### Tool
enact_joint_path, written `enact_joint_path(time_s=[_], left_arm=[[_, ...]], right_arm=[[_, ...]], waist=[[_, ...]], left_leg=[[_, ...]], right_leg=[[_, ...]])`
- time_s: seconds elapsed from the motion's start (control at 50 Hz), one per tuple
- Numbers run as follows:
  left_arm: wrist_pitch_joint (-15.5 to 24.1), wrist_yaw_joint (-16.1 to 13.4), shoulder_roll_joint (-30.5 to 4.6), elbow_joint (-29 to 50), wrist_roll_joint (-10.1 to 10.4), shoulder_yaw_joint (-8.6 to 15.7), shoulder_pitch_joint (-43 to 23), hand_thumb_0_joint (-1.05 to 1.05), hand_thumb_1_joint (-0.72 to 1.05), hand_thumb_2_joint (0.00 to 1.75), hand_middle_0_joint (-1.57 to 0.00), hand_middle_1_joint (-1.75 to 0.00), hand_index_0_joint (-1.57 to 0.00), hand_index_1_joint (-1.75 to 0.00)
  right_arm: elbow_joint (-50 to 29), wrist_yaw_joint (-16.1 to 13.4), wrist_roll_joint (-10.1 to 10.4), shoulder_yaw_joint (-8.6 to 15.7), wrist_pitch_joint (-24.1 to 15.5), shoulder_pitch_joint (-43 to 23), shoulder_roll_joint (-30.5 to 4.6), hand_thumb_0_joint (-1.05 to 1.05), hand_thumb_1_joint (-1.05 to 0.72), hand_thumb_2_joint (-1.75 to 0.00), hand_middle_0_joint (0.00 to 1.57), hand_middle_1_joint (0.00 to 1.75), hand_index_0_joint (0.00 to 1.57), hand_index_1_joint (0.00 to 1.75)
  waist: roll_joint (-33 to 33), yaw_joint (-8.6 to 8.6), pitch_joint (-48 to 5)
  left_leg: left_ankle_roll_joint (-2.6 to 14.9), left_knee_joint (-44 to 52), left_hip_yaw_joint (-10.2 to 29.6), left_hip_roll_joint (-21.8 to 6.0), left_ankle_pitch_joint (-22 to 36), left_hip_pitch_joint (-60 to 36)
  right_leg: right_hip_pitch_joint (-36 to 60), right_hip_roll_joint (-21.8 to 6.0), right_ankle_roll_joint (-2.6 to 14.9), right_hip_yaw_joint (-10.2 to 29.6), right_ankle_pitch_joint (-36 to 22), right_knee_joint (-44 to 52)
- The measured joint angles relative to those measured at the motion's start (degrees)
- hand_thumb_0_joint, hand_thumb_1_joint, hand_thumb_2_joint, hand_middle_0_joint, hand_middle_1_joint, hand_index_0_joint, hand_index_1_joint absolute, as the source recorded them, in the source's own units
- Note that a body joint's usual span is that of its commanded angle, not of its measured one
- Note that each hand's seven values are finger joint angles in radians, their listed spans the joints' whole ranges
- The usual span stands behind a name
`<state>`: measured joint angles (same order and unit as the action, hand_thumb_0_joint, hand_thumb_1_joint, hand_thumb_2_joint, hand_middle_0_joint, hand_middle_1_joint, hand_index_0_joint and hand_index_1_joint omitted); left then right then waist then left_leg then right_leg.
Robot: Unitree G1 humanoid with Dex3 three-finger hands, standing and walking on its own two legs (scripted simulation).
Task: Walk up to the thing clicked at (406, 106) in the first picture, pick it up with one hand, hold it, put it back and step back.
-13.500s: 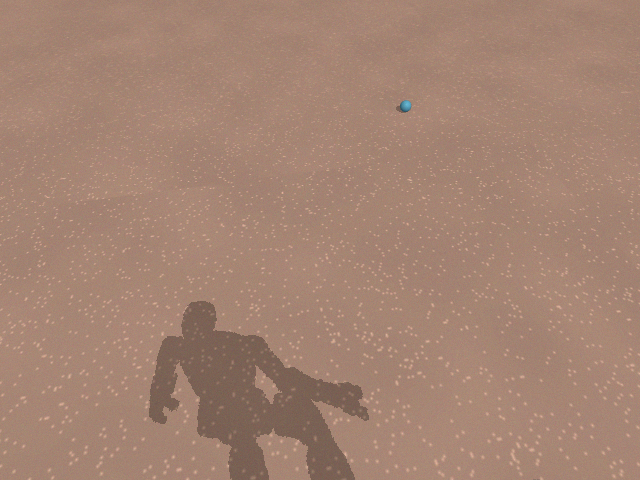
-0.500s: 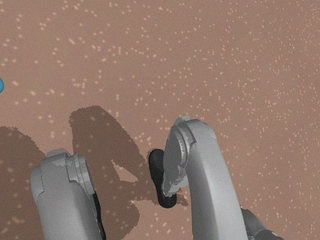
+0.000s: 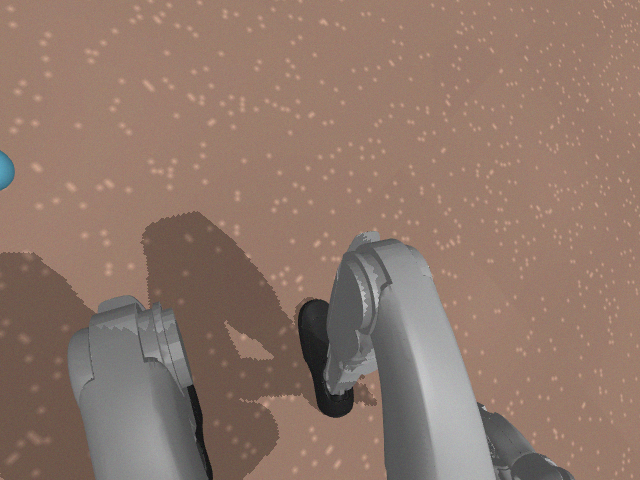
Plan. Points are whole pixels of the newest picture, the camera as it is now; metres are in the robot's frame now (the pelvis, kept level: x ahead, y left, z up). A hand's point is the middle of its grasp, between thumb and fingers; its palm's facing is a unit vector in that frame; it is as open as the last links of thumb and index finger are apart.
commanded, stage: rise first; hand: left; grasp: from above
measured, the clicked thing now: out of the picture +0.51 +0.33 -0.29
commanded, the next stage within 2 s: approach in 0.20 s
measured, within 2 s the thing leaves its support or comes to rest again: neither
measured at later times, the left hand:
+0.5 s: hand out of the picture +0.46 +0.36 -0.17, palm faces -0.47 -0.08 -0.88, open 13.3 cm
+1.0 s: hand out of the picture +0.48 +0.33 -0.16, palm faces -0.52 -0.07 -0.85, open 14.1 cm
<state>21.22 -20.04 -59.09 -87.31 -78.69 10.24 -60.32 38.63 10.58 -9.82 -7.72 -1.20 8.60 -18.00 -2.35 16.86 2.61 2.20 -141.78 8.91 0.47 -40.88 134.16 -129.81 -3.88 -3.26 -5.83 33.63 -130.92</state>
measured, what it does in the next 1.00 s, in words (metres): stands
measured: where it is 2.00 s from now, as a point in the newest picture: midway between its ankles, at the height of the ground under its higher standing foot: (262, 413)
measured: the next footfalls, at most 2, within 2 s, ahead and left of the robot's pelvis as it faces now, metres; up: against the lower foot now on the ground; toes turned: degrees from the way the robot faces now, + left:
none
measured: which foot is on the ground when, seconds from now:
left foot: down 0.00-1.00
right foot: down 0.00-1.00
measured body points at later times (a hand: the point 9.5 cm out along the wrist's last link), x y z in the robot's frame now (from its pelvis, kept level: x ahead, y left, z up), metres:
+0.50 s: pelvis +0.00 +0.00 +0.00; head +0.25 +0.11 +0.35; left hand +0.48 +0.36 -0.12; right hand +0.04 -0.28 -0.07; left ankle +0.07 +0.11 -0.29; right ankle +0.13 -0.14 -0.29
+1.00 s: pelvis -0.01 +0.00 +0.01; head +0.26 +0.08 +0.36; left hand +0.50 +0.33 -0.11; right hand +0.01 -0.27 -0.07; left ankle +0.07 +0.11 -0.29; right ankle +0.13 -0.14 -0.29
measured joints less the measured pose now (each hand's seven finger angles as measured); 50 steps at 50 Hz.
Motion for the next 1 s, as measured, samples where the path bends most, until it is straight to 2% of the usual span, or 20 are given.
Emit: enact_joint_path(time_s=[0.1,0.36,0.5,0.6,0.66,0.72,0.78,0.86,0.94,1.0], left_arm=[[-0.67,0.09,-0.02,-0.35,-0.27,-0.29,0.01,0.0,-0.36,0.88,-0.29,-0.85,-0.27,-0.87],[-0.36,1.78,-0.84,0.55,0.65,-0.01,0.32,0.0,-0.34,0.86,-0.3,-0.84,-0.28,-0.85],[-0.24,1.31,0.33,-0.4,0.41,-3.31,-1.97,0.0,-0.39,0.9,-0.24,-0.88,-0.23,-0.89],[-1.68,-0.82,1.97,-1.23,-1.0,-5.03,-5.56,0.0,-0.43,0.93,-0.21,-0.9,-0.19,-0.92],[-3.81,-2.27,2.35,-2.35,-1.94,-4.75,-7.61,0.0,-0.45,0.95,-0.19,-0.91,-0.18,-0.93],[-6.85,-2.52,2.44,-2.94,-1.88,-4.43,-8.49,0.0,-0.47,0.97,-0.18,-0.92,-0.16,-0.94],[-9.64,-1.42,2.82,-2.75,-0.63,-3.93,-7.95,0.0,-0.49,0.99,-0.16,-0.93,-0.14,-0.95],[-11.67,2.55,3.35,-0.76,2.27,-3.46,-4.97,0.0,-0.52,1.01,-0.14,-0.95,-0.12,-0.97],[-10.43,6.35,3.61,3.01,4.96,-2.32,-0.91,0.0,-0.53,1.01,-0.13,-0.97,-0.11,-0.98],[-7.98,7.89,3.23,4.82,5.98,-2.34,0.17,0.0,-0.54,1.02,-0.12,-0.98,-0.1,-0.99]], right_arm=[[-0.13,0.0,0.2,-0.04,0.0,0.44,0.06,0.0,-0.91,-0.91,0.2,0.3,0.2,0.3],[-0.47,-0.32,0.33,-0.49,-0.01,1.1,-0.33,0.0,-0.91,-0.9,0.2,0.3,0.2,0.3],[0.51,-0.46,-0.03,-0.62,-0.43,1.01,0.06,0.0,-0.91,-0.9,0.2,0.3,0.2,0.3],[0.44,-0.61,-0.07,-0.92,-1.04,1.31,0.68,0.0,-0.9,-0.9,0.2,0.3,0.2,0.3],[-0.38,-0.75,0.08,-1.16,-1.19,1.6,0.81,0.0,-0.9,-0.89,0.2,0.3,0.2,0.3],[-1.55,-0.83,0.48,-1.39,-1.21,2.08,0.68,0.0,-0.9,-0.89,0.2,0.3,0.2,0.3],[-2.77,-0.77,1.16,-1.69,-0.89,2.82,0.34,0.0,-0.9,-0.89,0.2,0.3,0.2,0.3],[-4.14,-0.72,2.19,-2.41,-0.26,3.64,-0.25,0.0,-0.9,-0.89,0.2,0.3,0.2,0.3],[-4.9,-1.04,2.7,-2.74,0.6,4.13,-0.85,0.0,-0.9,-0.89,0.2,0.3,0.2,0.3],[-4.54,-1.41,2.56,-2.7,1.06,4.06,-1.18,0.0,-0.9,-0.89,0.2,0.3,0.2,0.3]], waist=[[0.14,0.27,-0.21],[0.25,0.18,0.7],[-0.53,0.38,0.32],[-0.98,2.02,-0.7],[-0.43,3.64,-1.35],[0.57,5.14,-1.58],[1.69,5.86,-1.38],[2.58,5.7,-0.1],[2.87,4.24,1.29],[2.32,2.93,1.86]], left_leg=[[0.02,0.09,-0.14,0.02,0.18,0.08],[-0.14,-0.04,0.16,0.12,0.86,0.37],[0.02,-0.14,-0.18,-0.07,0.67,0.36],[-0.08,-0.1,-0.27,-0.02,0.44,0.76],[-0.12,0.04,-0.18,0.04,0.31,1.22],[-0.07,0.35,-0.25,-0.02,0.23,1.45],[0.01,0.89,-0.44,-0.19,0.26,1.31],[0.1,1.79,-0.78,-0.5,0.5,0.26],[-0.15,2.5,-0.69,-0.5,1.13,-0.51],[-0.44,2.66,-0.54,-0.28,1.7,-0.67]], right_leg=[[-0.13,0.0,0.05,0.13,-0.12,0.01],[-0.32,0.07,0.15,-0.09,-0.78,-0.03],[-0.53,0.25,0.01,0.24,-0.74,-0.2],[-1.0,0.21,0.19,0.32,-0.48,-0.26],[-1.4,0.18,0.35,0.21,-0.33,-0.09],[-1.69,0.22,0.32,0.24,-0.29,0.21],[-1.72,0.34,0.23,0.39,-0.4,0.68],[-1.03,0.57,0.09,0.66,-0.77,1.39],[-0.33,0.57,0.37,0.54,-1.34,2.02],[-0.13,0.4,0.6,0.41,-1.71,2.04]])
